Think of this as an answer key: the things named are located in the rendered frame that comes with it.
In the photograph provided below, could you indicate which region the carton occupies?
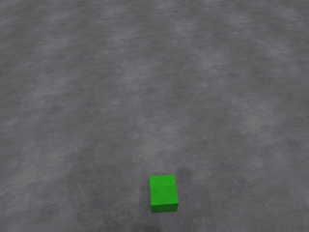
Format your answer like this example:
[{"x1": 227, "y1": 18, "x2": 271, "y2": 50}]
[{"x1": 150, "y1": 174, "x2": 179, "y2": 214}]

